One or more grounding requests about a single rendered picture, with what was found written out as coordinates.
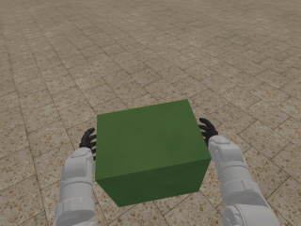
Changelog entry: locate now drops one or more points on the robot left forearm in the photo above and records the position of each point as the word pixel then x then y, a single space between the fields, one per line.
pixel 76 204

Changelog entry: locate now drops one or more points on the robot left hand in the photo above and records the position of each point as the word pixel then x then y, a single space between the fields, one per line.
pixel 86 139

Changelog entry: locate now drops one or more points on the right robot upper arm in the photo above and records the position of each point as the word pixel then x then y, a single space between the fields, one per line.
pixel 237 214

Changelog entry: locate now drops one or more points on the robot right hand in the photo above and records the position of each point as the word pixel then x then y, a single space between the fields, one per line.
pixel 209 130

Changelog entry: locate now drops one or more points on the carton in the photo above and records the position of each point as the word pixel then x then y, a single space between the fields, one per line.
pixel 150 153

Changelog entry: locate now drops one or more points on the robot right forearm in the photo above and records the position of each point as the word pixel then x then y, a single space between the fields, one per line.
pixel 237 186

